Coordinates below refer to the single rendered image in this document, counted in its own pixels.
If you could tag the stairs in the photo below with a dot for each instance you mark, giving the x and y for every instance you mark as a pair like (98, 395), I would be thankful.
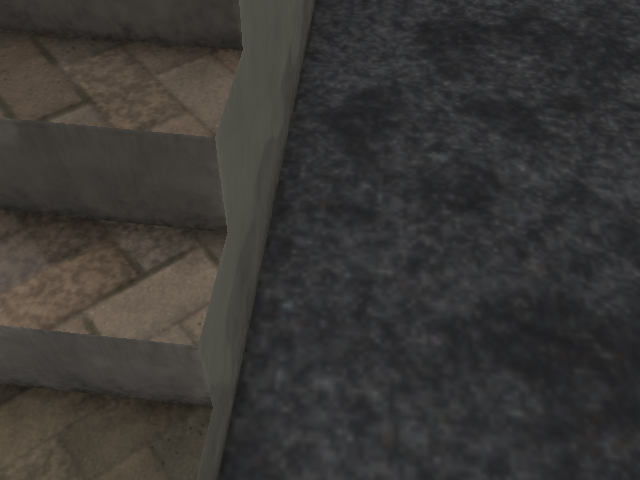
(141, 146)

